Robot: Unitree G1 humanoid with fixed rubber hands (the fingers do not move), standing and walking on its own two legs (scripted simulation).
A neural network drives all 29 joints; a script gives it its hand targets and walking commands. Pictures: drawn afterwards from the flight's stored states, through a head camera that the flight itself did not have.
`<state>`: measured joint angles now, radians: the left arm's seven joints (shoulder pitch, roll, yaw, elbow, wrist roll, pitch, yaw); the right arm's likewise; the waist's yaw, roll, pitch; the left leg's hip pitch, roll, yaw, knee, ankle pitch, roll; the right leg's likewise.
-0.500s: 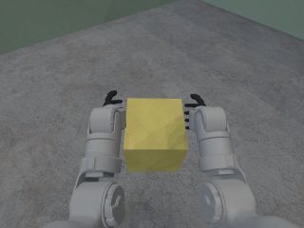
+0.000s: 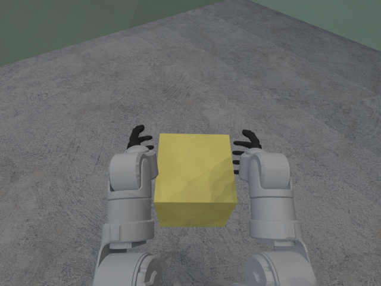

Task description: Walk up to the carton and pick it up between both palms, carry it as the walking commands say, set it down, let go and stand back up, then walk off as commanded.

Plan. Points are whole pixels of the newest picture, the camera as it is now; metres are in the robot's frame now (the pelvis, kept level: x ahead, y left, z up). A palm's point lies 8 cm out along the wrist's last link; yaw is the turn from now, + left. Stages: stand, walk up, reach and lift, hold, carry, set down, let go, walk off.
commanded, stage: carry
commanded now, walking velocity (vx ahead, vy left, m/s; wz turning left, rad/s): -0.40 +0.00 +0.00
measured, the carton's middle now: (193, 182) +0.34 +0.01 +0.00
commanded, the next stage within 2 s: none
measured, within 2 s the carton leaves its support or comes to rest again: neither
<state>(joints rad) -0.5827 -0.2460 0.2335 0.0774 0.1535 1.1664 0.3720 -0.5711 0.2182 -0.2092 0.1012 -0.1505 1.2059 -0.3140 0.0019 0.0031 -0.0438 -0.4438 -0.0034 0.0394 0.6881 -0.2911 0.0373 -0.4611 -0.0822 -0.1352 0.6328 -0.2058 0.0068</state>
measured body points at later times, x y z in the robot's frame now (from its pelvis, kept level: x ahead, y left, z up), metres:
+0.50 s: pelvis -0.19 -0.01 +0.00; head -0.17 -0.02 +0.45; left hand +0.15 +0.10 +0.10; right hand +0.14 -0.14 +0.09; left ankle -0.22 +0.11 -0.70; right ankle -0.02 -0.13 -0.72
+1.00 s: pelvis -0.42 -0.01 +0.01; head -0.45 -0.02 +0.46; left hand -0.11 +0.10 +0.10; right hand -0.12 -0.14 +0.08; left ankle -0.32 +0.11 -0.68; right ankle -0.43 -0.12 -0.72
